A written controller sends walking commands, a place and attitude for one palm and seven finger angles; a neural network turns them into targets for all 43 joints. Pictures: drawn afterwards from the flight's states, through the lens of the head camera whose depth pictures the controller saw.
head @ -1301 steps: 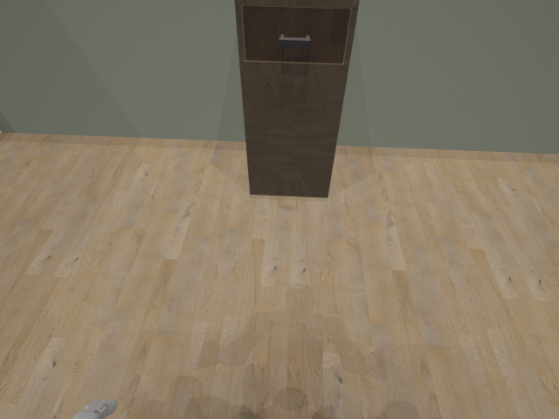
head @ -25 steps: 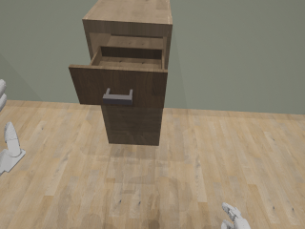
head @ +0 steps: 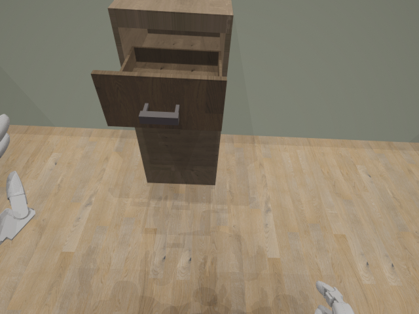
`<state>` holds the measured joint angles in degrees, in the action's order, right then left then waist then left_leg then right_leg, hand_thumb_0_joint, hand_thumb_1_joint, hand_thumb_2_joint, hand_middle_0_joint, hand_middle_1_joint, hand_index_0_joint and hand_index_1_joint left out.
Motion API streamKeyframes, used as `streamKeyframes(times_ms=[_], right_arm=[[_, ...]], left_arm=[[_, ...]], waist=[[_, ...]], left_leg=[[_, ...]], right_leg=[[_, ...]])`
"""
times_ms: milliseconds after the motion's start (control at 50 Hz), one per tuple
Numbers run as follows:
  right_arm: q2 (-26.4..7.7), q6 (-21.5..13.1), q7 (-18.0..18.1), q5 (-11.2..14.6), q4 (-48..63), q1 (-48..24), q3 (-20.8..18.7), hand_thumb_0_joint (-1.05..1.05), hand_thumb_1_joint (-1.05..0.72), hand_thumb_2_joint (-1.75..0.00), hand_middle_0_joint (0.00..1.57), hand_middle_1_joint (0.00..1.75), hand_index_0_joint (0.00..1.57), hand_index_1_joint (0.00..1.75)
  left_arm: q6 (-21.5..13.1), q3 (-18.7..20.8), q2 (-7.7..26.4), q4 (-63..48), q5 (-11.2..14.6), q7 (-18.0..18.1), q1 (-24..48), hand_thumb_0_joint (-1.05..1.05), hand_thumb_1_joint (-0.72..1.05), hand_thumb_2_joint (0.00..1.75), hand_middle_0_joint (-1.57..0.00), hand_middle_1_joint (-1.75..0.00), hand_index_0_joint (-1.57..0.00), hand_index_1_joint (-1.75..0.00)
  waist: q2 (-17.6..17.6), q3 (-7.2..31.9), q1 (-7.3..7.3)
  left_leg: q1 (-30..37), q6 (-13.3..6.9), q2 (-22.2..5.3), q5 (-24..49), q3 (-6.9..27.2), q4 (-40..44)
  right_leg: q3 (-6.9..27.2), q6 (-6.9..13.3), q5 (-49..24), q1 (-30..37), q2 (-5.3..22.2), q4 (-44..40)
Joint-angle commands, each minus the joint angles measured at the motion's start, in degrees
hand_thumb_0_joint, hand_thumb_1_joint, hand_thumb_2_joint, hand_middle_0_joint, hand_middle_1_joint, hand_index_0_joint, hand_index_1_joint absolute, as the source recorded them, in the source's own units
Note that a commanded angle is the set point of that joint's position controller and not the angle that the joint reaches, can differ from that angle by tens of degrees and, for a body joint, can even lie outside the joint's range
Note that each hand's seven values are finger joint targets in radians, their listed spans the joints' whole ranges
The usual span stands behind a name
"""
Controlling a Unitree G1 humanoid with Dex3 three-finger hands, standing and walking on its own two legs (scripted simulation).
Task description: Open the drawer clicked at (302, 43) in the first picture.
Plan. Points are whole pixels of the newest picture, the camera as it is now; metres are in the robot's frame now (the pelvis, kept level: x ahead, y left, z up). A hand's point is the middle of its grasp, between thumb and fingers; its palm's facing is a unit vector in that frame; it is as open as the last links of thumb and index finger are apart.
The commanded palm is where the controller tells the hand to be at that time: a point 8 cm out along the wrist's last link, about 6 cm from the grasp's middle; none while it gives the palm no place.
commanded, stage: stop stepping back and stand still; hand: left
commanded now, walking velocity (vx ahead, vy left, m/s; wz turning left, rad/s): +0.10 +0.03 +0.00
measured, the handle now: (160, 112) +0.61 +0.17 +0.03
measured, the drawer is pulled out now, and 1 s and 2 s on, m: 0.30 0.30 0.30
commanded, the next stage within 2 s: let the arm hang, fingers relaxed in 0.06 s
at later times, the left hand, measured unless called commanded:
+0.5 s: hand out of the picture +0.09 +0.17 -0.16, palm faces +0.06 -0.98 -0.17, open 6.9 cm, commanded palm none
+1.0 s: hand out of the picture +0.04 +0.22 -0.15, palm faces +0.01 -0.96 -0.29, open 7.4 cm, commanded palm none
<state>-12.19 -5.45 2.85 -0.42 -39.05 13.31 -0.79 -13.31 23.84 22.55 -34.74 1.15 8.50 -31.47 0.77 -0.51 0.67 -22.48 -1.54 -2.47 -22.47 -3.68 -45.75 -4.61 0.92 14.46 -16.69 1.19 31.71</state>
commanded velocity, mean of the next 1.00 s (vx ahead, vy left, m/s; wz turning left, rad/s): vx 0.00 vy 0.00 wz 0.00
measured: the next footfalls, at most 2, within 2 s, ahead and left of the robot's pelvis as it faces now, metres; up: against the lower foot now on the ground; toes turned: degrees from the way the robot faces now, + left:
none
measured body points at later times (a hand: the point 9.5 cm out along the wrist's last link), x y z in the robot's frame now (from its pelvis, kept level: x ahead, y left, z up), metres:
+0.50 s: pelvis +0.02 +0.00 +0.00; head +0.04 +0.01 +0.45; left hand +0.09 +0.22 -0.14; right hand +0.07 -0.24 -0.14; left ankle +0.04 +0.11 -0.73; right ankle +0.02 -0.12 -0.73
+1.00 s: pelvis +0.00 +0.00 +0.01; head +0.02 -0.01 +0.46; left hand +0.04 +0.27 -0.13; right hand +0.03 -0.24 -0.15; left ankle +0.04 +0.11 -0.73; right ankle +0.02 -0.12 -0.73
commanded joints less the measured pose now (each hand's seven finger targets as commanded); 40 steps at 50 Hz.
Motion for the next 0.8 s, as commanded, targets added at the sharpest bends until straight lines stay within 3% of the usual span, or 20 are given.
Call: streamKeyframes(times_ms=[0, 20, 40, 60, 80, 120, 140, 160, 180, 220, 240, 260, 280, 300, 340, 380, 420, 520, 580, 780], right_arm=[[-5.9, -4.7, 1.9, -0.4, 10.8, -4.4, -1.4, 0.00, -0.90, -0.90, 0.20, 0.30, 0.20, 0.30], [-7.1, -5.3, 2.0, -0.9, 11.7, -4.7, -1.5, 0.00, -0.90, -0.90, 0.20, 0.30, 0.20, 0.30], [-6.5, -6.0, 1.6, -0.6, 12.2, -4.7, -1.3, 0.00, -0.90, -0.90, 0.20, 0.30, 0.20, 0.30], [-5.8, -6.6, 1.7, -0.5, 12.0, -4.2, -1.6, 0.00, -0.90, -0.90, 0.20, 0.30, 0.20, 0.30], [-4.9, -7.1, 1.5, -0.4, 11.1, -3.9, -1.4, 0.00, -0.90, -0.90, 0.20, 0.30, 0.20, 0.30], [-5.3, -7.7, 1.0, 0.1, 10.5, -3.0, -1.4, 0.00, -0.90, -0.90, 0.20, 0.30, 0.20, 0.30], [-14.6, -6.1, -2.6, -1.3, -2.1, -5.6, -5.9, 0.00, -0.90, -0.90, 0.20, 0.30, 0.20, 0.30], [-10.5, -2.2, -2.0, -0.3, -0.3, -0.8, -6.0, 0.00, -0.90, -0.90, 0.20, 0.30, 0.20, 0.30], [-9.3, -0.8, -1.9, 0.0, 1.0, 0.3, -5.4, 0.00, -0.90, -0.90, 0.20, 0.30, 0.20, 0.30], [-7.2, 0.4, -2.2, 0.3, -0.1, -0.6, -3.7, 0.00, -0.90, -0.90, 0.20, 0.30, 0.20, 0.30], [-6.4, 1.4, -2.6, 0.4, -0.9, 0.3, -2.8, 0.00, -0.90, -0.90, 0.20, 0.30, 0.20, 0.30], [-5.9, 2.4, -2.9, 0.0, -1.7, 1.2, -2.1, 0.00, -0.90, -0.90, 0.20, 0.30, 0.20, 0.30], [-5.8, 3.4, -2.7, -0.7, -1.9, 0.6, -1.6, 0.00, -0.90, -0.90, 0.20, 0.30, 0.20, 0.30], [-6.4, 3.8, -2.5, -1.2, -2.1, -1.1, -1.5, 0.00, -0.90, -0.90, 0.20, 0.30, 0.20, 0.30], [-6.8, 4.5, -2.3, -1.2, -4.0, -2.0, -1.5, 0.00, -0.90, -0.90, 0.20, 0.30, 0.20, 0.30], [-6.5, 4.7, -2.5, -1.2, -6.6, -1.7, -0.8, 0.00, -0.90, -0.90, 0.20, 0.30, 0.20, 0.30], [-6.2, 4.6, -2.2, -0.9, -9.0, -1.9, -0.4, 0.00, -0.90, -0.90, 0.20, 0.30, 0.20, 0.30], [-4.6, 4.9, -1.5, -0.7, -13.6, 1.5, -0.7, 0.00, -0.90, -0.90, 0.20, 0.30, 0.20, 0.30], [-5.4, 5.2, -1.3, -0.5, -15.7, 2.5, -1.2, 0.00, -0.90, -0.90, 0.20, 0.30, 0.20, 0.30], [-7.0, 5.5, -1.2, -0.4, -21.1, 2.6, -1.5, 0.00, -0.90, -0.90, 0.20, 0.30, 0.20, 0.30]], left_arm=[[-4.1, 5.6, 10.0, -17.4, 0.5, 1.2, 1.2, 0.00, 0.90, 0.90, -0.20, -0.30, -0.20, -0.30], [-4.9, 5.9, 10.1, -19.5, 0.4, 1.4, 2.6, 0.00, 0.90, 0.90, -0.20, -0.30, -0.20, -0.30], [-5.6, 6.8, 11.2, -21.3, -0.5, 2.0, 3.4, 0.00, 0.90, 0.90, -0.20, -0.30, -0.20, -0.30], [-5.7, 7.8, 12.9, -20.1, -0.6, 2.2, 4.0, 0.00, 0.90, 0.90, -0.20, -0.30, -0.20, -0.30], [-5.5, 9.2, 13.7, -18.4, -0.7, 2.1, 3.4, 0.00, 0.90, 0.90, -0.20, -0.30, -0.20, -0.30], [-4.5, 9.1, 12.3, -15.7, -0.1, 2.2, 0.1, 0.00, 0.90, 0.90, -0.20, -0.30, -0.20, -0.30], [8.3, -16.9, -4.1, 34.2, -5.3, -5.7, 5.4, 0.00, 0.90, 0.90, -0.20, -0.30, -0.20, -0.30], [13.7, -18.5, -7.2, 36.8, -4.2, -6.9, 2.5, 0.00, 0.90, 0.90, -0.20, -0.30, -0.20, -0.30], [15.1, -19.4, -8.1, 37.0, -4.1, -7.2, 2.6, 0.00, 0.90, 0.90, -0.20, -0.30, -0.20, -0.30], [14.2, -19.2, -4.6, 43.3, -4.1, -7.8, 5.9, 0.00, 0.90, 0.90, -0.20, -0.30, -0.20, -0.30], [14.1, -18.8, -1.9, 46.4, -3.9, -8.3, 9.2, 0.00, 0.90, 0.90, -0.20, -0.30, -0.20, -0.30], [14.2, -18.4, -0.8, 50.0, -3.5, -8.5, 12.5, 0.00, 0.90, 0.90, -0.20, -0.30, -0.20, -0.30], [14.5, -18.6, -0.1, 52.9, -3.5, -8.5, 12.6, 0.00, 0.90, 0.90, -0.20, -0.30, -0.20, -0.30], [14.2, -18.7, 0.0, 56.6, -3.6, -8.2, 12.7, 0.00, 0.90, 0.90, -0.20, -0.30, -0.20, -0.30], [13.8, -19.4, 0.5, 64.4, -3.0, -7.8, 14.7, 0.00, 0.90, 0.90, -0.20, -0.30, -0.20, -0.30], [13.8, -20.6, -0.9, 70.3, -2.4, -7.6, 16.1, 0.00, 0.90, 0.90, -0.20, -0.30, -0.20, -0.30], [13.4, -21.2, -1.5, 76.5, -2.2, -7.4, 14.4, 0.00, 0.90, 0.90, -0.20, -0.30, -0.20, -0.30], [12.6, -21.0, -3.2, 85.0, -2.0, -7.2, 14.4, 0.00, 0.90, 0.90, -0.20, -0.30, -0.20, -0.30], [12.6, -21.4, -2.9, 88.6, -1.9, -7.3, 15.9, 0.00, 0.90, 0.90, -0.20, -0.30, -0.20, -0.30], [12.6, -21.5, -0.9, 95.9, -1.8, -7.1, 17.7, 0.00, 0.90, 0.90, -0.20, -0.30, -0.20, -0.30]], waist=[[-4.9, 0.3, 1.60], [-17.3, -1.1, 0.73], [-21.8, -0.1, 0.13], [-17.7, -0.8, 0.71], [-13.3, 0.4, 0.56], [-10.8, 1.9, -0.08], [-11.7, 2.6, 3.87], [-6.9, 10.2, 2.11], [-6.1, 10.4, 1.78], [7.6, 9.8, 0.50], [13.1, 6.8, 1.28], [13.7, 2.3, 2.14], [13.7, -1.0, 1.31], [15.0, -1.0, 0.36], [11.0, 0.1, 0.42], [-3.1, -1.1, -0.06], [-8.7, -0.1, -0.80], [-9.2, 5.0, -0.16], [-3.0, 1.8, 0.10], [-0.4, -2.4, 0.23]], left_leg=[[11.8, -0.9, -0.8, -0.1, 3.2, 23.6], [10.0, -3.4, -7.5, -6.8, 14.8, 31.0], [9.7, -6.5, -15.0, -7.1, 23.7, 35.4], [6.7, -8.6, -17.5, -6.0, 26.4, 36.7], [6.6, -8.2, -16.2, -2.2, 23.2, 36.0], [10.7, -6.5, -12.7, 17.5, 13.7, 28.3], [14.1, -4.3, -8.4, 38.7, 10.0, 14.8], [21.0, -2.4, -7.7, 46.2, 6.4, 11.0], [16.5, -1.2, -6.8, 41.0, 4.9, 10.6], [5.3, -0.2, -4.1, 19.7, 5.3, 10.2], [3.3, 0.4, -2.2, 9.7, 5.3, 10.5], [3.4, 0.2, -1.1, 6.4, 5.5, 12.4], [2.8, 0.1, -0.4, 9.9, 4.8, 12.7], [2.4, 0.3, 0.1, 17.6, 3.9, 12.0], [6.1, 0.6, 0.1, 19.6, 4.3, 13.8], [6.9, 0.0, -2.6, 23.2, 7.0, 20.3], [7.3, -0.1, -2.8, 20.5, 6.6, 22.3], [11.9, 0.2, -2.8, 16.8, 5.6, 23.0], [12.4, 0.0, -3.5, 15.6, 6.2, 24.6], [13.4, 0.0, -3.8, 12.0, 5.9, 27.7]], right_leg=[[7.2, 4.0, 16.0, -8.0, 7.4, -6.2], [3.7, 1.3, 14.3, -9.7, 1.6, 4.1], [-0.5, -0.5, 14.7, -11.2, -1.2, 14.2], [1.5, -0.9, 15.4, -11.1, -1.2, 21.7], [2.9, -0.7, 14.9, -10.3, 0.2, 23.3], [1.0, -1.4, 12.1, -6.9, 0.5, 12.1], [3.9, -1.6, 6.4, -13.3, 2.8, 9.8], [4.8, -1.6, 0.5, -9.1, 2.6, 3.5], [4.0, -1.1, -5.8, -4.4, 3.0, 2.2], [7.4, 0.7, -16.1, 2.0, 6.4, 0.2], [9.4, 1.9, -9.7, -0.3, 9.3, -3.0], [8.9, 2.3, -3.0, -4.8, 9.8, -5.3], [8.8, 2.2, -3.1, -4.7, 8.4, -5.8], [9.0, 2.4, -13.5, -1.1, 7.6, -4.9], [9.4, 2.5, -18.3, 1.2, 8.3, -5.5], [7.2, 0.7, -10.3, 2.1, 4.8, -4.0], [7.4, 0.5, -7.0, 5.3, 4.0, -6.0], [6.8, 1.2, -8.5, 8.8, 4.5, -9.7], [6.1, 1.3, -6.8, 7.1, 4.6, -12.0], [6.7, 1.4, -1.0, 4.8, 4.8, -15.3]])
